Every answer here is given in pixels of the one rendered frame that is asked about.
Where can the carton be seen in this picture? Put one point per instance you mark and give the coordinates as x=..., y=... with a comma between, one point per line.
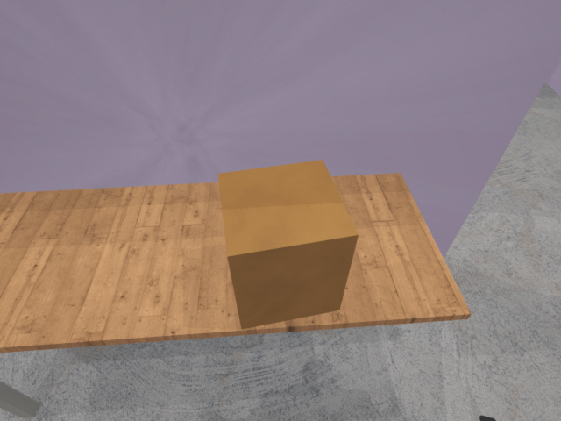
x=289, y=241

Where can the table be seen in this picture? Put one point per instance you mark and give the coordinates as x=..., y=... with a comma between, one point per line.
x=111, y=266

